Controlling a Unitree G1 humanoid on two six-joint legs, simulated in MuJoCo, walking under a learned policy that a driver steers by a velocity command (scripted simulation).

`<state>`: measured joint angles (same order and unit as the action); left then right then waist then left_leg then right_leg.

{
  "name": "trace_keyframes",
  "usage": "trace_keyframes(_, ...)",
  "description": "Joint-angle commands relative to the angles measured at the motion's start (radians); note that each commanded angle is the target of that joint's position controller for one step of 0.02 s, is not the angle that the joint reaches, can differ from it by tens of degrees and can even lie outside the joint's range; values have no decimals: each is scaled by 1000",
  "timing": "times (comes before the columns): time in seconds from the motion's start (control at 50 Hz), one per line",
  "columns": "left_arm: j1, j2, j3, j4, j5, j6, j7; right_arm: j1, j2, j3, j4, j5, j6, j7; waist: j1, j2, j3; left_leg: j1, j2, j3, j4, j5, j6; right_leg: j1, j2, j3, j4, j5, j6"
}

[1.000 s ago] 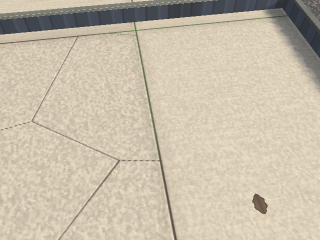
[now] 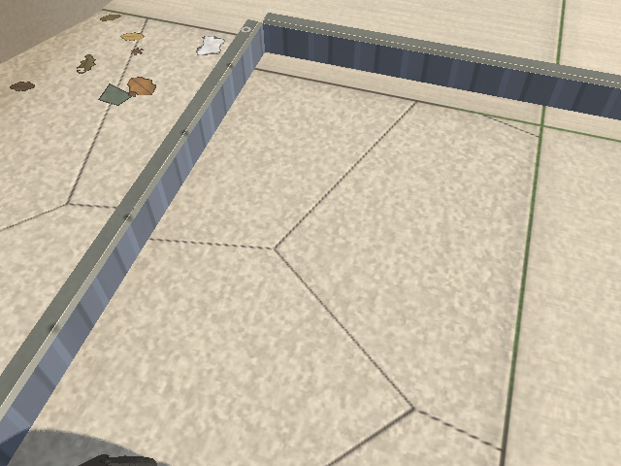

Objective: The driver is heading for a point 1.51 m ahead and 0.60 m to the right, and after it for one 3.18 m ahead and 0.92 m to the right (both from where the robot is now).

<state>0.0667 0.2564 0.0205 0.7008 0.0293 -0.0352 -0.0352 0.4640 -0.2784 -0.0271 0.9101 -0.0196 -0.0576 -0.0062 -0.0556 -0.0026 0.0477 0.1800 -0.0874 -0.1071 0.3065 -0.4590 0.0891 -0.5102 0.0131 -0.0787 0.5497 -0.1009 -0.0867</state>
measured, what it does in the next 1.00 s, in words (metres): walks ahead, turning right: left foot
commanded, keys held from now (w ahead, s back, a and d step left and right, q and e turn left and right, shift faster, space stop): w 0.12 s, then w+e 0.88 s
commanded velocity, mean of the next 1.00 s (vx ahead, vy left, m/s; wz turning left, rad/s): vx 0.50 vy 0.00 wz -0.36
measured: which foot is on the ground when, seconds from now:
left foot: down 0.00-0.02, up 0.04-0.48, down 0.50-1.00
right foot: down 0.00-0.52, up 0.54-1.00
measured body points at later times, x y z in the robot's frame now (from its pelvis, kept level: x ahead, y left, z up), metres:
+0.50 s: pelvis +0.28 +0.01 +0.01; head +0.31 +0.01 +0.46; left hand +0.26 +0.28 -0.12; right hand +0.48 -0.23 -0.07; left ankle +0.41 +0.10 -0.72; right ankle +0.14 -0.08 -0.72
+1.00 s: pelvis +0.53 -0.05 +0.01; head +0.56 -0.08 +0.46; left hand +0.83 +0.05 -0.08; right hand +0.38 -0.28 -0.13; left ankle +0.42 +0.11 -0.71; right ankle +0.61 -0.18 -0.71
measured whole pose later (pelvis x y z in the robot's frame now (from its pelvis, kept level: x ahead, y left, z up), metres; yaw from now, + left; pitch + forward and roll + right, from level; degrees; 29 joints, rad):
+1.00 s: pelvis +0.53 -0.05 +0.01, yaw -26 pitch +2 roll +1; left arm 0.01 0.24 0.03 0.71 0.04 0.00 -0.08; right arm 0.41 -0.25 -0.04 0.92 -0.02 -0.07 -0.01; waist -0.07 -0.01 0.06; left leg 0.09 0.04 0.30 0.34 -0.43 -0.03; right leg -0.53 -0.01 -0.11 0.63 -0.19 -0.12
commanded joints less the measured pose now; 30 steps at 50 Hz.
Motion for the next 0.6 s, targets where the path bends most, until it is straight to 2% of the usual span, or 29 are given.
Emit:
trace_keyframes(0.02,466,270,85,62,29,-18,47,10,-88,-15,-86,21,-20,2,212,-126,-313,-482,91,56,784,692,-1,759,-270,401,-83,-268,-138)
trace_keyframes(0.04,449,273,87,80,10,-14,33,53,-89,-20,-78,24,-21,5,160,-271,-373,-679,-73,21,1031,-23,-10,810,-420,841,-254,-249,-224)
trace_keyframes(0.06,323,220,77,64,-13,-12,25,-12,-124,-26,-83,-2,-19,4,115,-131,-212,-760,5,-39,1078,34,6,668,-386,758,-282,-323,-214)
trace_keyframes(0.08,244,151,62,52,-18,-16,21,-74,-125,-22,-87,-5,-21,11,99,-40,-107,-761,57,-18,1033,109,10,530,-357,607,-301,-312,-201)
trace_keyframes(0.1,212,111,49,60,-11,-21,21,-103,-105,-18,-92,-6,-19,17,75,-12,-42,-743,97,5,965,137,13,426,-305,501,-335,-254,-172)
trace_keyframes(0.12,210,96,42,77,-11,-29,24,-110,-94,-15,-97,-17,-9,22,51,-35,-16,-712,123,11,909,146,5,360,-267,425,-355,-176,-150)
trace_keyframes(0.14,212,89,37,91,-11,-37,23,-95,-81,-10,-87,-25,3,28,35,-47,-13,-675,136,30,881,156,-7,317,-237,377,-372,-107,-142)
trace_keyframes(0.18,252,101,39,121,-21,-53,16,-106,-62,-4,-90,-31,13,35,25,-54,-16,-683,152,64,820,177,-31,302,-215,330,-392,17,-160)
trace_keyframes(0.22,280,118,45,142,-27,-57,16,-186,-50,4,-118,-31,16,38,32,-46,11,-738,175,89,717,235,-66,294,-196,292,-425,28,-171)
trace_keyframes(0.26,305,122,47,158,-30,-53,19,-288,-43,12,-152,-27,14,39,52,-42,35,-769,182,106,576,314,-99,295,-169,264,-439,39,-167)
trace_keyframes(0.32,347,136,56,177,-31,-50,19,-403,-32,21,-183,-18,9,41,89,-48,30,-730,155,126,394,432,-124,317,-142,240,-408,105,-138)
trace_keyframes(0.4,391,151,64,188,-22,-42,24,-493,-50,19,-218,-6,2,31,118,-65,3,-688,123,120,296,435,-123,395,-161,282,-314,227,-117)
trace_keyframes(0.44,369,168,71,178,-16,-37,31,-469,-73,10,-221,-4,-7,25,97,-77,-10,-624,112,103,247,364,-105,417,-179,324,-259,251,-98)
trace_keyframes(0.46,350,178,75,172,-14,-34,34,-416,-87,4,-208,-4,-14,21,71,-81,-25,-552,99,102,213,319,-94,412,-180,339,-213,267,-86)
trace_keyframes(0.48,332,180,76,167,-16,-34,33,-311,-105,-7,-177,-8,-25,13,20,-55,-67,-412,84,110,149,308,-75,388,-148,323,-99,304,-68)
trace_keyframes(0.5,329,149,69,156,-23,-39,28,-171,-158,-26,-144,-27,-40,-1,-35,20,-162,-209,170,29,110,265,-37,306,-78,273,116,235,-45)
trace_keyframes(0.52,349,57,48,110,-46,-44,27,-37,-244,-47,-151,-53,-42,-16,-70,167,-321,41,448,-279,62,49,21,106,20,173,420,-94,-11)
trace_keyframes(0.54,403,61,49,84,-46,-35,27,-69,-276,-62,-139,-36,-19,-16,-12,335,-345,80,553,-624,-65,-30,104,-117,90,118,593,-449,-7)
trace_keyframes(0.56,383,123,61,122,-24,-16,35,-146,-171,-42,-162,-29,-11,-10,11,144,-203,-33,510,-509,-60,-99,94,-168,3,159,670,-381,-15)
trace_keyframes(0.58,329,115,62,123,-19,-12,23,-201,-101,-26,-170,-20,-14,-6,19,62,-109,-143,453,-355,-71,-4,76,-156,-29,159,653,-294,-9)
trace_keyframes(0.6,308,93,60,118,-18,-7,15,-225,-74,-19,-167,-21,-19,-4,38,68,-69,-217,410,-234,-96,134,52,-124,-57,152,619,-245,2)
